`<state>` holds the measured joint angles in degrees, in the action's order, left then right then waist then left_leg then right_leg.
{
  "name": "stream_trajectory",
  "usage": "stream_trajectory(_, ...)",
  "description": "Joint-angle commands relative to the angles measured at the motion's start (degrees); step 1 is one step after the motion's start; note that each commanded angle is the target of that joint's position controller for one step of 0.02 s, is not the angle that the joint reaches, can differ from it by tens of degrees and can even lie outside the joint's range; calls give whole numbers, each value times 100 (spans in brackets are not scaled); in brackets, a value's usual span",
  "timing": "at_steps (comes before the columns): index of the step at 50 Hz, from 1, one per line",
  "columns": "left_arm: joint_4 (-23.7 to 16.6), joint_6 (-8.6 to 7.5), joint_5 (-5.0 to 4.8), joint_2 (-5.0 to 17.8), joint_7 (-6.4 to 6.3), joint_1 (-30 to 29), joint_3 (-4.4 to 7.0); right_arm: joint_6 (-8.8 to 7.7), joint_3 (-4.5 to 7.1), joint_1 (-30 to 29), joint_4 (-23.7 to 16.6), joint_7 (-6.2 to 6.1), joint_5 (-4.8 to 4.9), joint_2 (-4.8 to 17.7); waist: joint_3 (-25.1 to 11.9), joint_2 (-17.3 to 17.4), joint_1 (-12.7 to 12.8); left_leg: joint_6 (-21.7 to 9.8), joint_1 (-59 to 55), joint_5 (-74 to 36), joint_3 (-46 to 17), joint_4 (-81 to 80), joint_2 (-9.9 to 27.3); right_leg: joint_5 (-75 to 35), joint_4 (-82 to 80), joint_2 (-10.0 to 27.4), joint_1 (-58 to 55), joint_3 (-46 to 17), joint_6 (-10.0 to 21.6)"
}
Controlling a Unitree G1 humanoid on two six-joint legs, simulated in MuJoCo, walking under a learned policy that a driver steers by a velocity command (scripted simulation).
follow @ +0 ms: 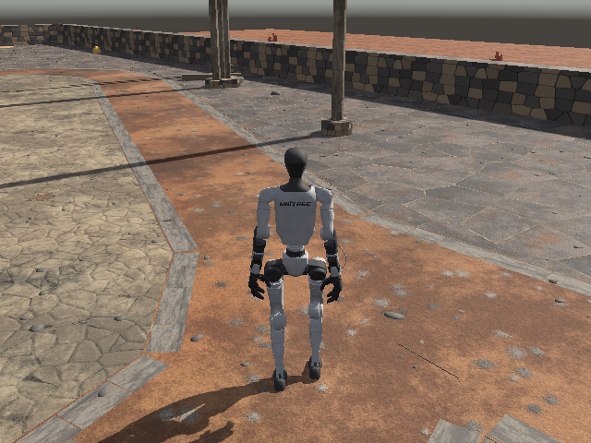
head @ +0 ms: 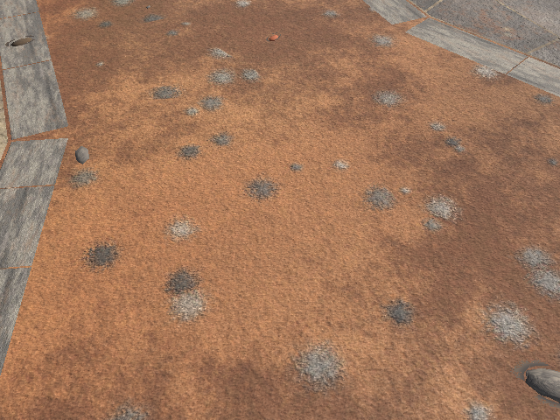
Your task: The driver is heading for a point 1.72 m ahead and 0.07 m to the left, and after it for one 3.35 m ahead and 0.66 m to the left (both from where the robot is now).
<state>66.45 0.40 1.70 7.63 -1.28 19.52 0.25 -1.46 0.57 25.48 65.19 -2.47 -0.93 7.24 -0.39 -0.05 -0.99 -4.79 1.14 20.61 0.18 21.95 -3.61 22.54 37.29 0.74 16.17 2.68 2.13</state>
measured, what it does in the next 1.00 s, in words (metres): walks ahead: right foot, then left foot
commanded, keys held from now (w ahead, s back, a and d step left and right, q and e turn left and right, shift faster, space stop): w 1.00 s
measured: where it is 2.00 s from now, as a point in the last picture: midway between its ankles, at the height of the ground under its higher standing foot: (310, 257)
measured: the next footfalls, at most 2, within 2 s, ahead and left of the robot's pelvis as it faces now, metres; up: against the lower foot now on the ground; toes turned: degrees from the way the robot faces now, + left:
right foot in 0.20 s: +0.17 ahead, -0.13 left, +0.00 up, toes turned -4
left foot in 0.72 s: +0.51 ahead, +0.02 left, +0.00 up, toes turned +5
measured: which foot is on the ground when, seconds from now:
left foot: down 0.00-0.22, up 0.24-0.70, down 0.72-1.00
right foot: up 0.00-0.18, down 0.20-0.72, up 0.74-1.00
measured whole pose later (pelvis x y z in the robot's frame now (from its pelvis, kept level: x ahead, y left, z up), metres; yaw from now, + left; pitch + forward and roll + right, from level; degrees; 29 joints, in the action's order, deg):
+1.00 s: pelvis +0.50 -0.03 +0.01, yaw +0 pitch +0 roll +1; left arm 54.2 -2.4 2.0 11.4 1.4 10.1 3.0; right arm -5.8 2.8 24.4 61.9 0.1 -0.7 9.9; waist 2.3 -1.8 -1.3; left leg -6.2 4.2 10.1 6.3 14.3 -5.3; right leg 9.1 56.9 6.4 34.7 0.3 2.8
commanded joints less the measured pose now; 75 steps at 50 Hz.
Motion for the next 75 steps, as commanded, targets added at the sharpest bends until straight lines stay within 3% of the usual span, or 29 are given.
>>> stream_trajectory(1, -735, -226, 39, 371, 98, -886, 101, -83, 189, 1015, 127, 10, -85, 757, 1697, 599, -320, -1157, 100, 1325, -2405, -1609, 2140, 408, 1044, 269, 2362, -12, 136)
stream_trajectory(6, -1121, -396, -88, 491, 245, -1045, 239, -292, 235, 667, -36, 33, -57, 891, 1175, 586, -25, -883, -1, -713, -1471, -1216, 1831, -166, 301, 146, 1583, 132, 188)
stream_trajectory(9, -668, -412, -162, 507, 214, 426, 378, -362, 220, 250, -160, 97, 21, 935, 627, 284, 723, -468, 1350, -2326, -603, 138, 1263, -980, -696, -468, -1254, 550, 279)
stream_trajectory(10, -449, -453, -106, 833, 147, 1251, 514, -411, 172, 264, -191, 142, 14, 835, 145, -213, 1070, -264, 1942, -2402, -112, 1504, 864, -605, -1013, 5, -2380, -62, 410)
stream_trajectory(11, -371, -449, -15, 1576, 106, 2095, 683, -415, 57, 474, -452, 194, 94, 343, -482, -1715, 1182, 95, 3090, -322, 545, 3792, 50, 1159, -2295, 1816, -3156, -3020, 1019)
stream_trajectory(12, -327, -359, -56, 1252, 123, 1744, 583, -396, 142, 179, -534, 249, -93, 617, -149, -1156, 865, -48, 3512, 714, -156, 4777, 135, 1842, -3009, 2064, -2461, -4280, 1152)
stream_trajectory(14, -754, -391, -72, 983, 160, 366, 464, -393, 131, -249, -689, 347, -87, 503, 744, -84, 312, -163, 3630, -331, -282, 4914, 742, 1116, -2984, 1848, -1203, -3003, 1006)
stream_trajectory(17, -711, -554, -81, 650, 145, 290, 302, -282, 173, -63, -644, 380, -120, 428, 671, -200, -50, -31, 3042, -739, -118, 4361, 914, -780, -3034, 1241, -751, -1622, 770)
stream_trajectory(24, -479, -656, -83, 626, 92, 1147, 180, -137, 224, -1746, -1248, 447, -77, 505, 882, -316, 161, 217, 4038, -1510, 370, 3105, 848, -3046, -3062, 1000, -1337, -697, 828)
stream_trajectory(30, -398, -701, -77, 709, 23, 1394, 160, -176, 170, -2777, -1640, 448, -6, 468, 910, -487, 309, 21, 3316, -1899, 685, 1343, 492, -4289, -2885, 1038, -1763, -358, 777)
stream_trajectory(33, -404, -705, -38, 878, -19, 1181, 204, -239, 270, -2235, -1536, 360, -16, 668, 520, -546, -37, -301, 2456, -1384, 755, 1081, 165, -6230, -1964, 1143, -2222, -201, 701)
stream_trajectory(35, -428, -645, -41, 994, -19, 1011, 242, -322, 422, -684, -1028, 268, -40, 897, -281, -450, -686, -528, 759, -1469, 726, 533, -8, -6333, -84, 974, -1989, -39, 575)
stream_trajectory(36, -547, -637, -98, 839, 15, 1038, 195, -354, 546, 202, -832, 211, -190, 1278, -865, -106, -959, -769, -633, -823, -308, 444, 963, -4551, 1489, 737, -886, 82, 520)
stream_trajectory(37, -648, -610, -340, 147, 105, 1796, 84, -338, 681, 527, -821, 238, -272, 1789, -1630, 1231, -590, -1760, -2228, -363, -3436, -91, 2815, 68, 3979, -401, 1260, 231, 282)
stream_trajectory(38, -674, -593, -192, 768, 95, 1239, 246, -260, 639, 37, -853, 304, -38, 1544, -1420, 334, -522, -1604, -1736, 217, -3942, -697, 2586, 341, 4401, -306, 1809, -562, 399)
stream_trajectory(39, -919, -611, -151, 787, 108, 653, 272, -274, 545, -648, -956, 320, 22, 1279, -478, 274, -280, -1356, -837, 197, -2935, -863, 2422, -209, 4150, 19, 2054, -565, 432)
stream_trajectory(40, -966, -634, -124, 727, 119, 391, 270, -331, 455, -926, -973, 343, 1, 943, -65, -30, -149, -1181, -126, -457, -2362, -1070, 2197, -537, 3807, 207, 1870, -546, 432)
stream_trajectory(43, -898, -425, 45, 404, 194, 562, 267, -458, 294, -732, -730, 267, 7, 530, 235, 113, 270, -785, 864, -1579, -1239, -1304, 1650, -696, 3047, 444, 1146, -489, 290)
stream_trajectory(47, -1180, -266, 61, 484, 273, -143, 292, -542, 312, -279, -602, 240, 28, 850, 484, 240, 290, -776, 858, -2072, -701, -1554, 1475, -1193, 2375, 566, 1725, -231, 89)
stream_trajectory(58, -1934, -352, -55, 548, 299, -2273, 224, -498, 235, 718, -369, 175, -25, 877, 741, 428, -244, -656, -616, -3640, -184, -1277, 1529, -2136, -226, 256, 2112, 243, 154)
stream_trajectory(61, -1906, -427, -47, 664, 257, -1953, 288, -485, 273, 502, -370, 122, -57, 1005, 576, 470, 31, -556, -902, -5140, -53, -624, 1646, -1514, -584, -9, 1429, 337, 424)
stream_trajectory(63, -1440, -505, -19, 836, 171, -551, 417, -440, 303, 298, -388, 121, -45, 1105, -144, 378, 632, -384, -738, -5939, 161, 963, 1439, -1556, -1074, -363, -180, 479, 650)
stream_trajectory(64, -1164, -556, 103, 1122, 115, 424, 527, -438, 267, 255, -480, 139, 10, 1006, -721, 189, 971, -290, 262, -4654, 274, 2289, 1226, -1480, -1102, 230, -1663, -130, 862)
stream_trajectory(65, -1098, -555, 228, 1806, 96, 1135, 713, -424, 143, 883, -642, 220, 280, 402, -1671, -1080, 868, 8, 2348, -1388, 612, 4744, 314, -918, -1371, 2108, -3585, -2871, 1702)
stream_trajectory(66, -1105, -456, 28, 1618, 169, 758, 683, -417, 268, 685, -586, 227, 145, 819, -1692, -639, 726, -62, 3101, 731, -175, 5543, 23, -604, -2163, 2271, -3352, -4142, 1759)
stream_trajectory(67, -1210, -443, -76, 1396, 188, 6, 604, -402, 310, 109, -779, 234, 71, 888, -637, -372, 431, -104, 3483, 233, -312, 5549, 410, -260, -2297, 2062, -2404, -3159, 1522)
stream_trajectory(69, -1231, -526, -76, 799, 213, -494, 430, -398, 304, -314, -857, 271, 6, 729, 183, -112, 154, -95, 3173, -398, -276, 4845, 779, -1013, -2707, 1542, -1087, -1965, 1107)
stream_trajectory(71, -1056, -599, -94, 563, 165, -298, 337, -242, 285, -120, -801, 331, -121, 533, 275, -286, -72, 10, 2684, -586, -210, 4415, 910, -1559, -2875, 1194, -566, -1332, 857)
stream_trajectory(75, -883, -691, -106, 869, 132, 234, 365, -102, 303, -711, -1024, 406, -128, 574, 441, -288, -90, 201, 3257, -1090, 23, 3928, 1010, -2406, -3040, 1042, -698, -857, 904)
